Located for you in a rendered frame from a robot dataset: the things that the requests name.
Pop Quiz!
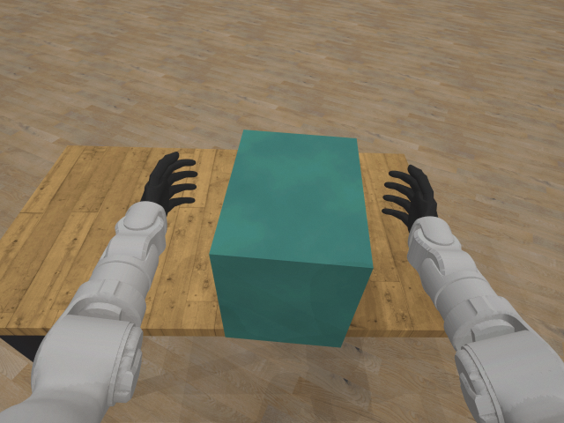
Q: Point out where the left robot hand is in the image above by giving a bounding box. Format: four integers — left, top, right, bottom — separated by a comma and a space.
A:
140, 152, 197, 215

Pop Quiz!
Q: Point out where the robot left upper arm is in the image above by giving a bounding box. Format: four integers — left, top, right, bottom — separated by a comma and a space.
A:
0, 315, 144, 423

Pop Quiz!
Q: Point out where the left robot forearm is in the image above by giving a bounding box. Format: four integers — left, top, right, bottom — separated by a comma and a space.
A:
31, 201, 167, 393

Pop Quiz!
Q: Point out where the right robot hand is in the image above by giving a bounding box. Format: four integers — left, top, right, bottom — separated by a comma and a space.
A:
382, 165, 438, 233

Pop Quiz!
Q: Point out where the robot right upper arm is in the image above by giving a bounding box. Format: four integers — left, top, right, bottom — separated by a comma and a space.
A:
455, 330, 564, 423

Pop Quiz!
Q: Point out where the carton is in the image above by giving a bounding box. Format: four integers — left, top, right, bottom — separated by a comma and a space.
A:
209, 130, 374, 348

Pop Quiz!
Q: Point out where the table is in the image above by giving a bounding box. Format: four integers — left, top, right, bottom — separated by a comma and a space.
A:
0, 145, 448, 362

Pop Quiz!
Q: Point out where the right robot forearm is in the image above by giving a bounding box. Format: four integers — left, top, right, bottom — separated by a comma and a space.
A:
407, 216, 564, 374

